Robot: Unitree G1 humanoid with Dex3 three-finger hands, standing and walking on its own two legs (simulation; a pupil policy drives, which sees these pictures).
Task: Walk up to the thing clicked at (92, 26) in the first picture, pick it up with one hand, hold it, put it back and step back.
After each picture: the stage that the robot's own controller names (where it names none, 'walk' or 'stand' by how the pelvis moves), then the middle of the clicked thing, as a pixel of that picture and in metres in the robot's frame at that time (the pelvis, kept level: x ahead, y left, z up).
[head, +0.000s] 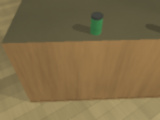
stand; (96, 24) +0.79 -0.07 -0.02
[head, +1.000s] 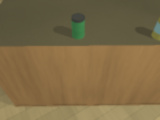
rise first; (78, 26) +0.70 +0.05 +0.01
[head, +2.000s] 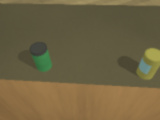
stand; (41, 57) +0.47 +0.20 +0.00
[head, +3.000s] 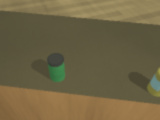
stand; (56, 68) +0.46 +0.13 -0.02
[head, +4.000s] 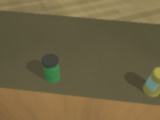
stand; (51, 69) +0.45 +0.14 -0.02
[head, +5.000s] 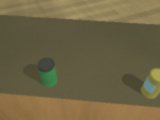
stand; (48, 72) +0.44 +0.16 -0.02
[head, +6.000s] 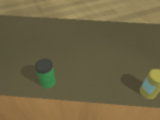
stand; (46, 74) +0.43 +0.16 -0.02
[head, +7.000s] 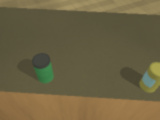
rise first; (43, 68) +0.43 +0.17 -0.02
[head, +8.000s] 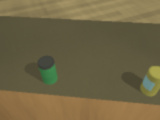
rise first; (48, 70) +0.45 +0.18 -0.02
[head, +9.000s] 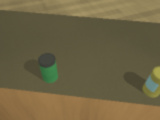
go down; (48, 68) +0.44 +0.17 -0.01
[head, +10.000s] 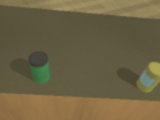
go down; (39, 68) +0.43 +0.16 +0.01
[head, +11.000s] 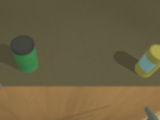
close in; (25, 55) +0.43 +0.17 +0.04
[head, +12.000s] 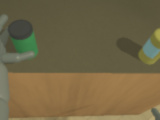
close; (24, 41) +0.46 +0.17 +0.07
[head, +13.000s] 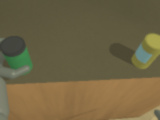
lift; (17, 56) +0.42 +0.18 +0.06
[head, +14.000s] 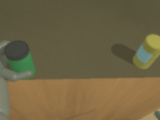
lift; (21, 61) +0.41 +0.18 +0.06
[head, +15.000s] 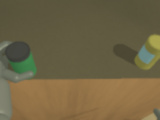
lift; (22, 61) +0.40 +0.17 +0.06
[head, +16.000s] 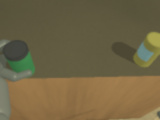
lift; (20, 60) +0.41 +0.18 +0.06
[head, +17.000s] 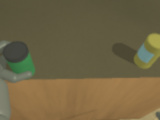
lift; (20, 61) +0.40 +0.18 +0.06
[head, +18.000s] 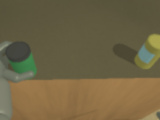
lift; (22, 61) +0.40 +0.17 +0.06
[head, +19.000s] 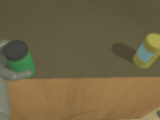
lift; (20, 60) +0.41 +0.18 +0.06
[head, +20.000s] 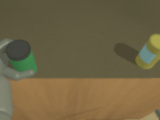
lift; (22, 60) +0.41 +0.17 +0.06
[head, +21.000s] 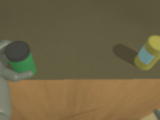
lift; (22, 61) +0.40 +0.17 +0.05
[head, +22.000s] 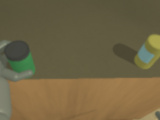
lift; (21, 60) +0.41 +0.18 +0.06
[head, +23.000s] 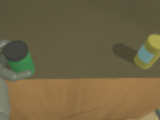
lift; (20, 60) +0.41 +0.18 +0.06
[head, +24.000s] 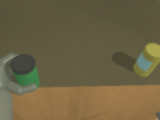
lift; (26, 74) +0.37 +0.17 +0.05
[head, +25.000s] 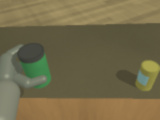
hold; (35, 66) +0.32 +0.14 +0.19
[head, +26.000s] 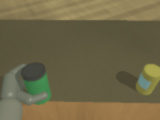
hold; (37, 84) +0.31 +0.15 +0.10
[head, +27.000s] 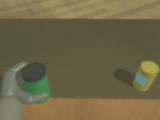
crouch; (37, 83) +0.31 +0.15 +0.10
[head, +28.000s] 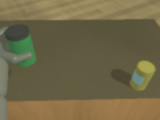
crouch; (21, 46) +0.41 +0.18 +0.16
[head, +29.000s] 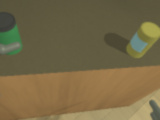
lower; (7, 34) +0.49 +0.18 +0.07
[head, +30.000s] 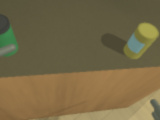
lower; (2, 36) +0.48 +0.19 +0.07
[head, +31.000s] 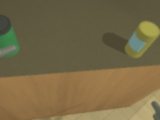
lower; (3, 37) +0.48 +0.19 +0.07
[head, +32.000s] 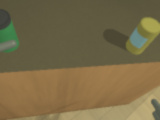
lower; (2, 32) +0.49 +0.18 +0.08
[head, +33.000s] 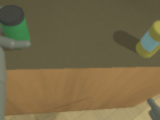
open; (15, 28) +0.49 +0.17 +0.08
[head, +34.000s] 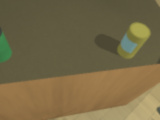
sink last; out of the picture +0.47 +0.20 +0.06
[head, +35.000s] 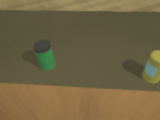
stand; (45, 55) +0.49 +0.19 +0.04
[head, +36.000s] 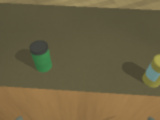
stand; (41, 56) +0.47 +0.18 +0.03
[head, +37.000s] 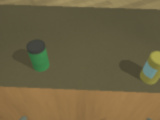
stand; (38, 56) +0.47 +0.19 +0.04
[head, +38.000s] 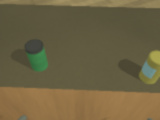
stand; (37, 56) +0.47 +0.19 +0.04
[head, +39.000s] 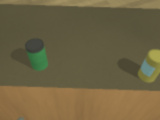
stand; (37, 55) +0.47 +0.19 +0.04
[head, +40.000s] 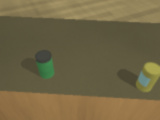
stand; (45, 64) +0.48 +0.18 -0.02
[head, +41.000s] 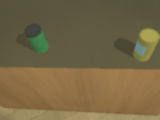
walk; (37, 39) +0.55 +0.22 -0.01
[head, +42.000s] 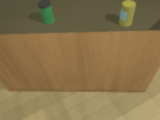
walk; (46, 12) +0.81 +0.22 -0.01
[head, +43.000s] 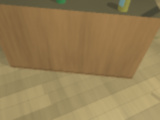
stand; out of the picture +1.08 +0.16 +0.00
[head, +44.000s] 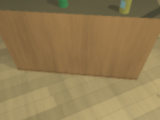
stand; out of the picture +1.09 +0.15 -0.02
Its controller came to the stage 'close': yes
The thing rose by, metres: 0.19
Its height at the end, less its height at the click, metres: +0.00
